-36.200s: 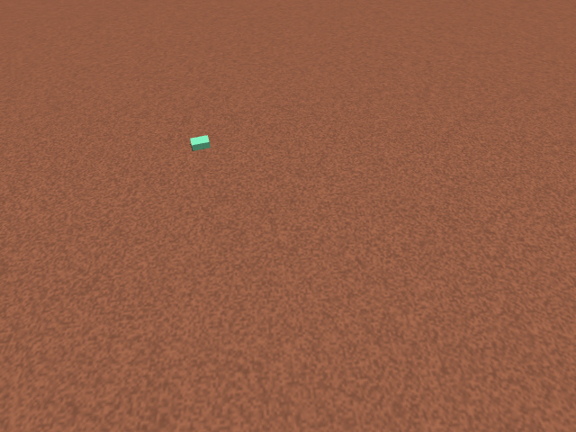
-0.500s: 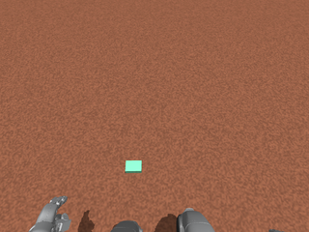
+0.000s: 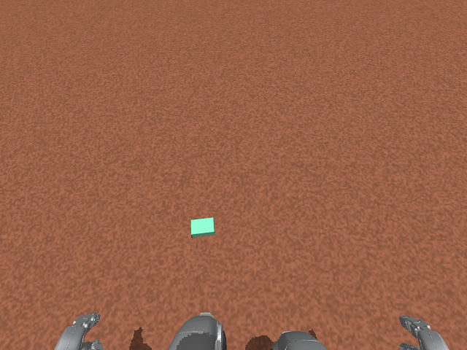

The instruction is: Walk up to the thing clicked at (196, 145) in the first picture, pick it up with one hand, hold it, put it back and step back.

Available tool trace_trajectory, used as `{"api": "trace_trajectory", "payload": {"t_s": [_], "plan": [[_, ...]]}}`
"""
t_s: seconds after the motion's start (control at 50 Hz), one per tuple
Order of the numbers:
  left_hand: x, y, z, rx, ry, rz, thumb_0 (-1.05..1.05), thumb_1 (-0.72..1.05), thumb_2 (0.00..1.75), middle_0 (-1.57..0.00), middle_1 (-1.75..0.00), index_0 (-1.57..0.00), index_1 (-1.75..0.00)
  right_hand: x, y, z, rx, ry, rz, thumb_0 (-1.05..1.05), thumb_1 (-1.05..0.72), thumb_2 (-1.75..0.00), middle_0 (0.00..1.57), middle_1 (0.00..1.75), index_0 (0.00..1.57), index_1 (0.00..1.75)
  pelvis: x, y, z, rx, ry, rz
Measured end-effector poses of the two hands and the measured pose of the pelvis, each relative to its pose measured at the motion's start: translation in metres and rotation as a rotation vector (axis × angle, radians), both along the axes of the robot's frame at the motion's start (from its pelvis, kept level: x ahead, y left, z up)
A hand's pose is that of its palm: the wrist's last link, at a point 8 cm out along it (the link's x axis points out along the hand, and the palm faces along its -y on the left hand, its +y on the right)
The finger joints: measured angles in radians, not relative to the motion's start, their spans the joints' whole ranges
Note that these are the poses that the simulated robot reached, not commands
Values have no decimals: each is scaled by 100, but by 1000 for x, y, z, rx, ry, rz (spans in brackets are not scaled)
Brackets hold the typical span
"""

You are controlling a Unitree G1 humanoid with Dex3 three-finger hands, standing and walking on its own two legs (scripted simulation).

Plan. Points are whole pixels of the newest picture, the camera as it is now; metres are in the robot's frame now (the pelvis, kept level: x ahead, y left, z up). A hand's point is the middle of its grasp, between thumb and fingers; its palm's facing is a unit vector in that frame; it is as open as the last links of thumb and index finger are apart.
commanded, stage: step back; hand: left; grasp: from above
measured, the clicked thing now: (203, 227) +0.60 +0.19 -0.73
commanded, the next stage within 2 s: none
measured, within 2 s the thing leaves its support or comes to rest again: neither
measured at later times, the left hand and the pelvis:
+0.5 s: hand out of the picture -0.06 +0.27 -0.14, palm faces +0.02 -0.93 -0.36, open 7.4 cm; pelvis -0.15 +0.00 +0.02, yaw +1 degrees
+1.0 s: hand out of the picture -0.23 +0.21 -0.12, palm faces +0.02 -0.89 -0.45, open 7.4 cm; pelvis -0.33 -0.07 +0.00, yaw +3 degrees
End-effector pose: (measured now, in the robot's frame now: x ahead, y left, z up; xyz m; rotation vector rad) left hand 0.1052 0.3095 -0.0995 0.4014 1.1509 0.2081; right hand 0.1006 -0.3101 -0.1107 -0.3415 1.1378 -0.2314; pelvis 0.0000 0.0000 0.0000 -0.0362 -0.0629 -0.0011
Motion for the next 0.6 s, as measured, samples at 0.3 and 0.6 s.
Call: {"api": "trace_trajectory", "payload": {"t_s": [0.3,0.6], "plan": [[-71,-1,3,-32,-124,11,0,90,90,-20,-30,-20,-30,-95,-2,10,-57,57,67,0,-91,-90,20,30,20,30,-91,4,0,41,19,60],[-224,-3,-7,-26,61,62,0,90,90,-20,-30,-20,-30,-177,-17,39,-71,-34,76,1,-90,-90,20,30,21,30,-189,-20,11,18,30,-12]]}}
